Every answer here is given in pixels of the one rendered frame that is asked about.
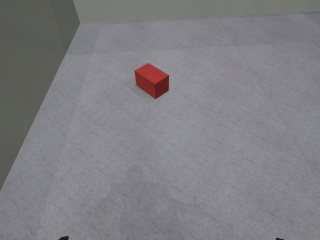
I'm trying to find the carton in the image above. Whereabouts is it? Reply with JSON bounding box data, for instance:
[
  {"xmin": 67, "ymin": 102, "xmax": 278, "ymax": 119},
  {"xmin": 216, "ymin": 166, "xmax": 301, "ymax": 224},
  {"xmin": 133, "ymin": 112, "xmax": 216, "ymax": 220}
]
[{"xmin": 134, "ymin": 63, "xmax": 169, "ymax": 99}]

